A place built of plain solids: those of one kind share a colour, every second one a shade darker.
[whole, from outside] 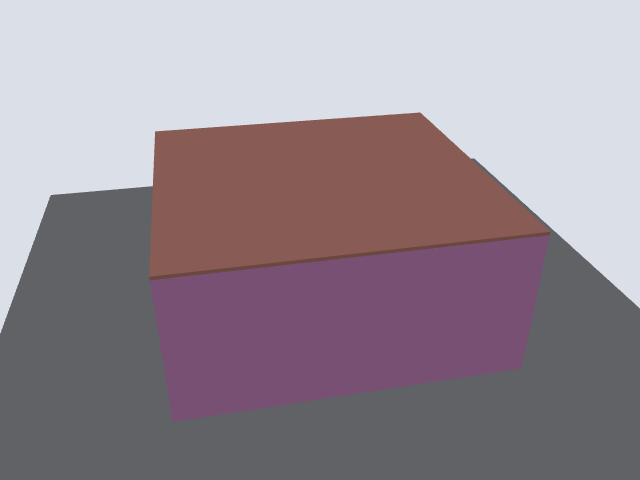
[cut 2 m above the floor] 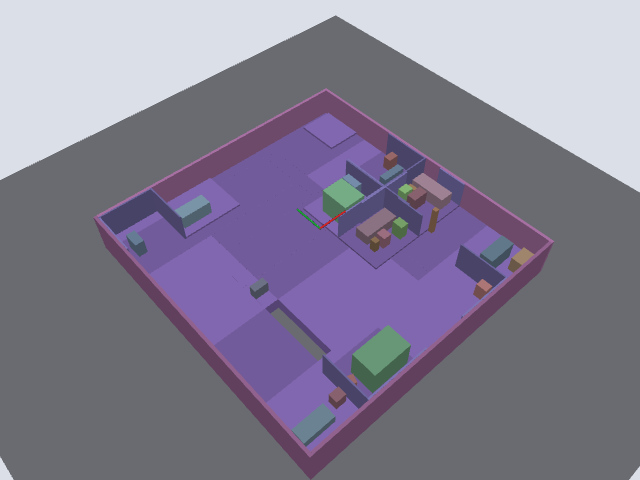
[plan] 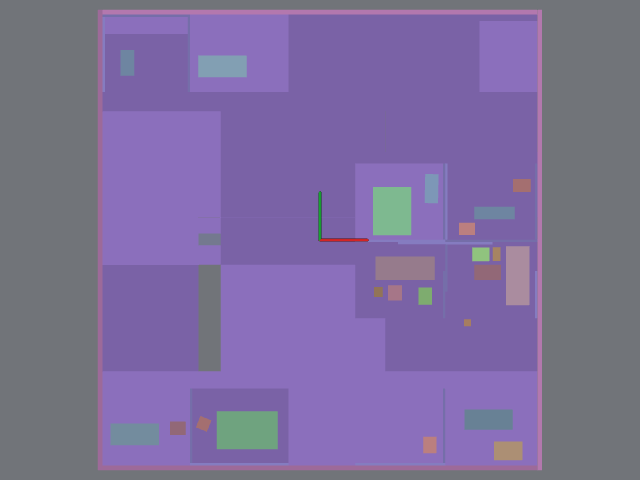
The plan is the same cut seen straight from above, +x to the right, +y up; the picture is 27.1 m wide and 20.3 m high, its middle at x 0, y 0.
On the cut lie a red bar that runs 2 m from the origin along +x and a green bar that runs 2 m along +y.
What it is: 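A part of a trade-fair hall in the days of build-up; stands in every state, service ducts in the floor, freight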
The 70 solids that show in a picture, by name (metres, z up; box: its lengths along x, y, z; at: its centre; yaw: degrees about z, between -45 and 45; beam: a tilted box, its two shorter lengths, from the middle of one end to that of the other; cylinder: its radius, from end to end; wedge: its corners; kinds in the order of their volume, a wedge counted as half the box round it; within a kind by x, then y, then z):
{
 "floor_1": {"box": [3.7, 3.26, 0.15], "at": [-7.35, -7.91, 0.93]},
 "floor_2": {"box": [4.06, 4.5, 0.9], "at": [-7.17, -3.3, 0.4]},
 "floor_3": {"box": [4.06, 19.07, 0.9], "at": [-7.17, 0.0, 0.4]},
 "floor_4": {"box": [4.06, 2.76, 0.9], "at": [-7.17, 2.33, 0.4]},
 "floor_5": {"box": [4.06, 1.74, 0.9], "at": [-7.17, 4.58, 0.4]},
 "floor_6": {"box": [0.94, 2.0, 0.9], "at": [-4.67, -0.05, 0.4]},
 "floor_7": {"box": [0.94, 4.5, 0.9], "at": [-4.67, 3.2, 0.4]},
 "floor_8": {"box": [4.16, 3.26, 0.13], "at": [-3.42, -7.91, 0.92]},
 "floor_9": {"box": [4.16, 3.27, 0.13], "at": [-3.42, 7.9, 0.92]},
 "floor_10": {"box": [11.95, 3.26, 0.9], "at": [-3.22, 7.08, 0.4]},
 "floor_11": {"box": [6.95, 1.74, 0.9], "at": [-0.72, 4.58, 0.4]},
 "floor_12": {"box": [18.39, 3.98, 0.9], "at": [0.0, -7.54, 0.4]},
 "floor_13": {"box": [18.39, 2.0, 0.9], "at": [0.0, -0.05, 0.4]},
 "floor_14": {"box": [18.39, 0.82, 0.9], "at": [0.0, 9.12, 0.4]},
 "floor_15": {"box": [13.39, 4.5, 0.9], "at": [2.5, -3.3, 0.4]},
 "floor_16": {"box": [13.39, 2.76, 0.9], "at": [2.5, 2.33, 0.4]},
 "floor_17": {"box": [0.94, 13.24, 0.9], "at": [3.23, -2.91, 0.4]},
 "floor_18": {"box": [0.94, 5.0, 0.9], "at": [3.23, 6.21, 0.4]},
 "floor_19": {"box": [3.81, 3.23, 0.13], "at": [3.39, -1.7, 0.92]},
 "floor_20": {"box": [3.81, 3.32, 0.15], "at": [3.39, 1.57, 0.93]},
 "floor_21": {"box": [5.49, 19.07, 0.9], "at": [6.45, 0.0, 0.4]},
 "floor_22": {"box": [5.49, 1.74, 0.9], "at": [6.45, 4.58, 0.4]},
 "floor_23": {"box": [3.9, 3.23, 0.13], "at": [7.25, -1.7, 0.92]},
 "floor_24": {"box": [2.45, 3.01, 0.15], "at": [7.97, 7.76, 0.93]},
 "wall_1": {"box": [0.2, 19.47, 8.76], "at": [-9.3, 0.0, 4.33]},
 "wall_2": {"box": [18.39, 0.2, 8.76], "at": [0.0, -9.63, 4.33]},
 "wall_3": {"box": [18.39, 0.2, 8.76], "at": [0.0, 9.63, 4.33]},
 "wall_4": {"box": [0.2, 19.47, 8.76], "at": [9.29, 0.0, 4.33]},
 "roof_1": {"box": [18.79, 19.47, 0.2], "at": [0.0, 0.0, 8.81]},
 "cabin_1": {"box": [2.58, 1.61, 2.5], "at": [-3.07, -8.04, 2.24]},
 "cabin_2": {"box": [1.62, 2.04, 2.5], "at": [3.05, 1.22, 2.26]},
 "panelwall_1": {"box": [0.1, 3.17, 2.5], "at": [-9.15, 7.85, 2.1]},
 "panelwall_2": {"box": [3.7, 0.1, 2.5], "at": [-7.35, 9.48, 2.1]},
 "panelwall_3": {"box": [0.1, 3.17, 2.5], "at": [-5.55, 7.85, 2.1]},
 "panelwall_4": {"box": [0.1, 3.16, 2.5], "at": [-5.45, -7.86, 2.24]},
 "panelwall_5": {"box": [4.16, 0.1, 2.5], "at": [-3.42, -9.48, 2.24]},
 "panelwall_6": {"box": [3.81, 0.1, 2.5], "at": [3.39, -9.48, 2.1]},
 "panelwall_7": {"box": [3.81, 0.1, 2.5], "at": [3.39, -0.04, 2.26]},
 "panelwall_8": {"box": [2.0, 0.1, 2.5], "at": [4.3, -0.14, 2.24]},
 "panelwall_9": {"box": [0.1, 3.16, 2.5], "at": [5.25, -7.86, 2.1]},
 "panelwall_10": {"box": [0.1, 2.0, 2.5], "at": [5.25, -2.31, 2.24]},
 "panelwall_11": {"box": [0.1, 3.22, 2.5], "at": [5.25, 1.62, 2.26]},
 "panelwall_12": {"box": [0.1, 2.0, 2.5], "at": [5.35, -1.19, 2.24]},
 "panelwall_13": {"box": [0.1, 3.22, 2.5], "at": [5.35, 1.62, 2.1]},
 "panelwall_14": {"box": [2.0, 0.1, 2.5], "at": [6.3, -0.14, 2.24]},
 "panelwall_15": {"box": [3.9, 0.1, 2.5], "at": [7.25, -0.04, 2.1]},
 "panelwall_16": {"box": [0.1, 2.0, 2.5], "at": [9.14, -2.31, 2.24]},
 "panelwall_17": {"box": [0.1, 3.22, 2.5], "at": [9.14, 1.62, 2.1]},
 "panel_stack_1": {"box": [2.5, 1.0, 0.78], "at": [3.6, -1.19, 1.38]},
 "panel_stack_2": {"box": [1.0, 2.5, 0.91], "at": [8.36, -1.51, 1.44]},
 "board_stack_1": {"box": [2.05, 0.92, 0.61], "at": [-7.84, -8.22, 1.31]},
 "board_stack_2": {"box": [2.05, 0.92, 0.94], "at": [-4.12, 7.34, 1.46]},
 "counter_1": {"box": [0.59, 1.09, 1.08], "at": [-8.15, 7.49, 1.4]},
 "counter_2": {"box": [0.57, 1.23, 1.1], "at": [4.72, 2.17, 1.56], "yaw": -1.1},
 "counter_3": {"box": [1.72, 0.53, 1.04], "at": [7.38, 1.14, 1.37]},
 "crate_1": {"box": [2.05, 0.86, 1.27], "at": [7.13, -7.6, 1.49]},
 "case_1": {"box": [0.67, 0.58, 0.78], "at": [-6.01, -7.96, 1.4]},
 "case_2": {"box": [0.6, 0.65, 0.91], "at": [3.17, -2.23, 1.44]},
 "case_3": {"box": [1.13, 0.65, 1.01], "at": [7.08, -1.37, 1.49]},
 "plinth_1": {"box": [0.51, 0.52, 0.67], "at": [-4.92, -7.78, 1.32], "yaw": -21.6},
 "plinth_2": {"box": [0.57, 0.7, 1.01], "at": [4.65, -8.67, 1.36]},
 "plinth_3": {"box": [0.68, 0.52, 0.74], "at": [6.21, 0.47, 1.22]},
 "plinth_4": {"box": [0.76, 0.55, 0.94], "at": [8.54, 2.31, 1.33]},
 "pallet_load_1": {"box": [1.2, 0.8, 1.03], "at": [7.96, -8.92, 1.37]},
 "bin_small_1": {"box": [0.58, 0.73, 1.07], "at": [4.45, -2.38, 1.52]},
 "bin_small_2": {"box": [0.73, 0.58, 1.07], "at": [6.8, -0.61, 1.52]},
 "cover_stack_1": {"box": [0.94, 0.5, 0.77], "at": [-4.67, 0.02, 1.24]},
 "toolbox_1": {"box": [0.37, 0.43, 0.85], "at": [2.47, -2.19, 1.41]},
 "toolbox_2": {"box": [0.34, 0.58, 0.76], "at": [7.47, -0.6, 1.37]},
 "flood_1": {"box": [0.3, 0.3, 1.98], "at": [6.24, -3.5, 1.84]}
}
